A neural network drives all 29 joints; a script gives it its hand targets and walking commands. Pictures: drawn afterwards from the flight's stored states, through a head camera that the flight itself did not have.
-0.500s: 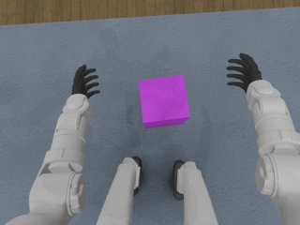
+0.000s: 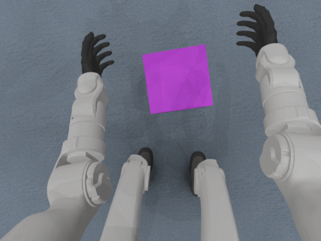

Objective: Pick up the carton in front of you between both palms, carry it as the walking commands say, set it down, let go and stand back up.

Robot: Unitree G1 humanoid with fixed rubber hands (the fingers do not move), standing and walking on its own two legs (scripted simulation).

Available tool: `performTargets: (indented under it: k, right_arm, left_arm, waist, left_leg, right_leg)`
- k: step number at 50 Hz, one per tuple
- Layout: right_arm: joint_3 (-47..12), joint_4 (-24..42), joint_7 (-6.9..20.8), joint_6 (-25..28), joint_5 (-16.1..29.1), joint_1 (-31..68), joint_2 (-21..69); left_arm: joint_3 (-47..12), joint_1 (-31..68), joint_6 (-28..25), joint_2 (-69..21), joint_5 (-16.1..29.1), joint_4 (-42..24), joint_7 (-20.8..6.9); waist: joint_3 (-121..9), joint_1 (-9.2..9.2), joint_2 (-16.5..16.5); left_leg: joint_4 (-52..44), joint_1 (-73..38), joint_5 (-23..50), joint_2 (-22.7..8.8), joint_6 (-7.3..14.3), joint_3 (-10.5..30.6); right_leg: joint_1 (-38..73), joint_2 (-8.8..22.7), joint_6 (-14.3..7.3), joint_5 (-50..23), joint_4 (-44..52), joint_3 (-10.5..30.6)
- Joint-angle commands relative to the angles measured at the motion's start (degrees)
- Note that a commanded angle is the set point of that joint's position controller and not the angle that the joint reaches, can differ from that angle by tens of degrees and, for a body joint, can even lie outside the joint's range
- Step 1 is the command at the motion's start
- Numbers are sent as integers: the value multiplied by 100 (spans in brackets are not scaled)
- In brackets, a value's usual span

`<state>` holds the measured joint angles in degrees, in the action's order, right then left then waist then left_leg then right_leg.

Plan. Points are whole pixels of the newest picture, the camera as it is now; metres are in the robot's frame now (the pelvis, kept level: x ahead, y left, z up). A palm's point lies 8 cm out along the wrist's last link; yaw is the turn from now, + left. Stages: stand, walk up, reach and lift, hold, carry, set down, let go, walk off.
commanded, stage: reach and lift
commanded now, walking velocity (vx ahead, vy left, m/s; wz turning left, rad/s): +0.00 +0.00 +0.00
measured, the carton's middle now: (177, 85) +0.49 -0.01 -0.48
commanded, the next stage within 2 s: none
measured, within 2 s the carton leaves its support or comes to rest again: leaves its support in 1.44 s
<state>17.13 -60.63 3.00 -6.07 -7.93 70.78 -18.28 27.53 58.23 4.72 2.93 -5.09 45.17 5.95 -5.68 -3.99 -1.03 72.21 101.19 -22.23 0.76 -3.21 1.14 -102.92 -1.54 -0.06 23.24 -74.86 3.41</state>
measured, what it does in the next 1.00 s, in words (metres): lowers itself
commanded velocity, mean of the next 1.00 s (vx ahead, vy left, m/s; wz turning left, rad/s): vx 0.00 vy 0.00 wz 0.00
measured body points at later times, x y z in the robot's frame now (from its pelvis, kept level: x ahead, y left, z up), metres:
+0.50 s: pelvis -0.06 +0.01 -0.20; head +0.31 -0.01 +0.05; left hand +0.47 +0.19 -0.37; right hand +0.52 -0.19 -0.37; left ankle +0.07 +0.14 -0.57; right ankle +0.06 -0.11 -0.57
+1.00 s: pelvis -0.05 +0.01 -0.23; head +0.32 -0.02 +0.02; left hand +0.48 +0.18 -0.41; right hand +0.52 -0.18 -0.42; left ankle +0.07 +0.14 -0.57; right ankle +0.06 -0.11 -0.57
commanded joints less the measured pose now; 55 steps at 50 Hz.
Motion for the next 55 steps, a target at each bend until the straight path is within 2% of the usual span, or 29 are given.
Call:
performTargets:
  k: [1,8,13,18,22,27,32,34,37,40,44,50,55]
  right_arm:
    - [-74,502,-128,200,124,948,-461]
    - [-802,876,-338,275,961,1582,-1120]
    - [-1235,924,-378,147,1466,2238,-1518]
    - [-1478,328,-361,0,1662,2882,-1654]
    - [-1589,-278,-351,36,1712,3193,-1684]
    - [-1684,-726,-377,203,1752,3491,-1761]
    - [-1838,-418,-477,401,1945,3870,-1924]
    - [-1927,-390,-502,450,2003,3793,-1898]
    - [-2017,-417,-509,519,2022,3473,-1750]
    - [-2030,-322,-517,549,2024,3197,-1628]
    - [-2002,-452,-517,501,1988,3051,-1478]
    - [-2012,-618,-494,469,1967,3231,-1396]
    - [-2285,-682,-455,464,2095,3626,-994]
  left_arm:
    - [-89,662,-226,499,100,-353,33]
    - [-802,1243,-221,964,863,-516,304]
    - [-1169,1869,-20,1228,1331,-640,478]
    - [-1255,2522,142,1361,1491,-135,541]
    - [-1220,2978,96,1448,1457,421,504]
    - [-1253,3418,-94,1562,1455,956,425]
    - [-1402,3741,-305,1738,1616,916,452]
    - [-1528,3642,-359,1600,1731,959,472]
    - [-1758,3239,-406,1314,1937,1202,443]
    - [-1790,2906,-452,1226,1999,1107,484]
    - [-1694,2802,-441,1264,1950,1233,515]
    - [-1628,3090,-433,1295,1831,1283,509]
    - [-1859,3529,-433,877,1929,1231,488]
  waist:
    - [-5121,-27,-540]
    - [-6235,25,-500]
    - [-6552,-26,-599]
    - [-5598,-73,-700]
    - [-4795,-71,-587]
    - [-4224,-41,-402]
    - [-4574,-24,-416]
    - [-4611,13,-393]
    - [-4724,168,-453]
    - [-4891,179,-516]
    - [-4420,126,-617]
    - [-3975,73,-535]
    - [-3948,114,-483]
  left_leg:
    - [584,-1181,2447,400,-213,-544]
    - [1989,-1463,2537,394,-246,-548]
    - [2685,-1447,1754,349,-193,-646]
    - [3107,-783,570,253,-157,-713]
    - [3437,-471,165,172,-140,-691]
    - [3901,-378,326,121,-141,-628]
    - [4274,-528,850,154,-97,-616]
    - [4388,-548,1192,188,-100,-619]
    - [4524,-620,1587,250,-109,-576]
    - [4546,-627,1726,310,-119,-587]
    - [4473,-183,1282,329,-134,-631]
    - [4365,-19,805,292,-135,-627]
    - [4310,-175,627,351,-121,-604]
  right_leg:
    - [3265,-142,143,-3393,-523,-6]
    - [2441,-161,184,-2746,-1871,-262]
    - [2125,-106,165,-1731,-2505,-427]
    - [1516,36,135,-466,-2862,-426]
    - [1034,133,91,26,-3129,-326]
    - [679,181,84,-60,-3549,-211]
    - [823,172,113,-595,-3931,-170]
    - [945,150,105,-960,-4073,-164]
    - [1065,153,116,-1419,-4199,-183]
    - [1162,143,120,-1590,-4233,-211]
    - [985,166,119,-1240,-4129,-172]
    - [616,183,86,-653,-3974,-127]
    - [622,145,41,-421,-3886,-115]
